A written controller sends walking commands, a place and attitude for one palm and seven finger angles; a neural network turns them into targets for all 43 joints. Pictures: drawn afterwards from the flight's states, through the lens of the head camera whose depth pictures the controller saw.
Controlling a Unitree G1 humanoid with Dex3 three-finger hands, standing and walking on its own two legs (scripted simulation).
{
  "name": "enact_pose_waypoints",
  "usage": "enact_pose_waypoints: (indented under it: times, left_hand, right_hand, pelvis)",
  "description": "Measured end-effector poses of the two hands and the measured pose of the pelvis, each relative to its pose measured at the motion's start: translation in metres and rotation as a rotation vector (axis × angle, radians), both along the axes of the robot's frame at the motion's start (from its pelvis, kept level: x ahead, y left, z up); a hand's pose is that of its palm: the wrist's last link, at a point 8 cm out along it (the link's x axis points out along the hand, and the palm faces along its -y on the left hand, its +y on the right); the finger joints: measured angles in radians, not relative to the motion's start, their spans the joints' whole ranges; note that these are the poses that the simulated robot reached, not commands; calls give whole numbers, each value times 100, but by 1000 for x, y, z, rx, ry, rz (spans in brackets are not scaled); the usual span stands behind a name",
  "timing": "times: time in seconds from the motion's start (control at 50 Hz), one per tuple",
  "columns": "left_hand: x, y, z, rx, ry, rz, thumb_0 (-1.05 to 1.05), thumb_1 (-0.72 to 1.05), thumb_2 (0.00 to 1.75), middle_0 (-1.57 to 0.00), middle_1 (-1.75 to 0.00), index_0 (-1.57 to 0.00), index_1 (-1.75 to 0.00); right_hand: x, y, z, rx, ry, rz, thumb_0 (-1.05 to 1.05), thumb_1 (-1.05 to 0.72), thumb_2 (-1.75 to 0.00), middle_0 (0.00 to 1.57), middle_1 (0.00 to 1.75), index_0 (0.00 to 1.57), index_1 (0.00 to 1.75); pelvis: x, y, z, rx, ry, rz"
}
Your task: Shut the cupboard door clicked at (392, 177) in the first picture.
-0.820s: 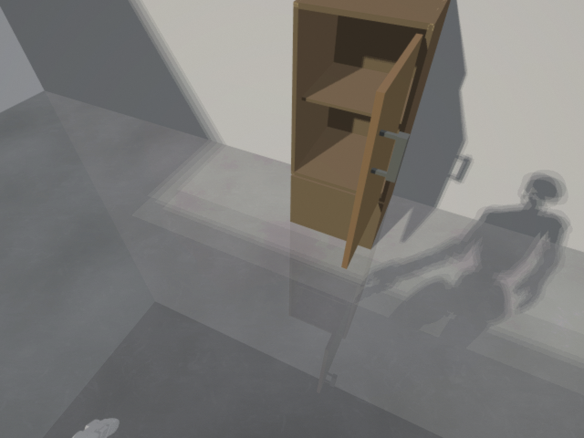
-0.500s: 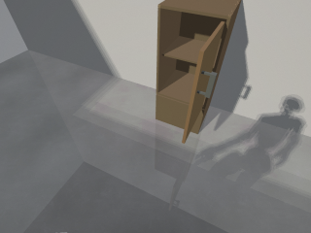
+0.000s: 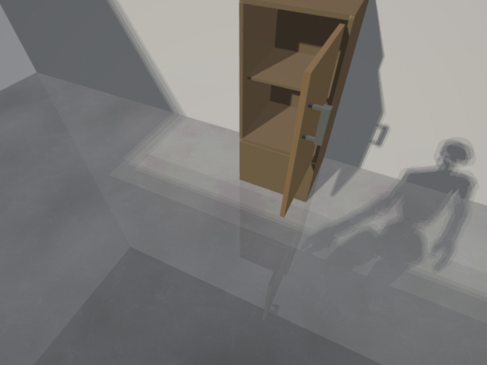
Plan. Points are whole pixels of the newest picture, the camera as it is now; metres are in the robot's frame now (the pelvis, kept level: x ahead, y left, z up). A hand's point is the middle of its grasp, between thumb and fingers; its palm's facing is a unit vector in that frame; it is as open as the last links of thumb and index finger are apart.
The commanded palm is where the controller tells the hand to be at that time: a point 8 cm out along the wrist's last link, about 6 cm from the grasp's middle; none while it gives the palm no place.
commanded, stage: look at it before walking up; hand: left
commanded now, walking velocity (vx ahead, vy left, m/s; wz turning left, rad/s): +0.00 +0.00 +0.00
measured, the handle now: (315, 124) +0.75 -0.16 -0.03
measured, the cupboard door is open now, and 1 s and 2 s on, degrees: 88 88 88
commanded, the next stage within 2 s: walk around to get in front in 0.62 s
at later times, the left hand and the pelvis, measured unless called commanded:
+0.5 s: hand out of the picture +0.09 +0.25 -0.15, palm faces -0.03 -0.94 -0.34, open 7.4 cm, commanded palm none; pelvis +0.02 +0.00 +0.00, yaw +0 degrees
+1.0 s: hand out of the picture +0.08 +0.22 -0.17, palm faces -0.10 -0.95 -0.30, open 7.4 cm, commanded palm none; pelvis +0.00 -0.01 -0.01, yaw -7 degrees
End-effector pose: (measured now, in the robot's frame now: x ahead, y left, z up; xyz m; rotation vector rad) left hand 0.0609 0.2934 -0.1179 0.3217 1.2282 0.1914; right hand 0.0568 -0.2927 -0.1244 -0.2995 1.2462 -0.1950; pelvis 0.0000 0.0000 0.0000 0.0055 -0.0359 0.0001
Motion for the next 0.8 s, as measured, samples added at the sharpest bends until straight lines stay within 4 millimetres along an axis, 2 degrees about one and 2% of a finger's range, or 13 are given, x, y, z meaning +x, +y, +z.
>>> enact_pose_waypoints:
  times: [0.32, 0.6, 0.8]
  left_hand:
    - [24, -3, 2, -4, -28, -15, 1, 91, 90, -20, -30, -20, -30]
    - [29, -1, 2, 0, -25, -7, 1, 91, 90, -20, -30, -20, -30]
    - [28, 0, 2, 1, -15, -6, 1, 91, 90, -20, -30, -20, -30]
  right_hand:
    - [21, 0, 2, 1, -25, 9, 1, -90, -90, 21, 30, 21, 30]
    - [40, 0, 6, -7, -50, 15, 1, -90, -90, 21, 30, 21, 30]
    - [43, 0, 7, -10, -56, 13, 1, -90, -90, 21, 30, 21, 30]
  pelvis:
    - [10, -1, 1, 0, 12, -2]
    - [19, -1, 2, 0, 7, -5]
    - [19, -1, 2, 0, 7, -16]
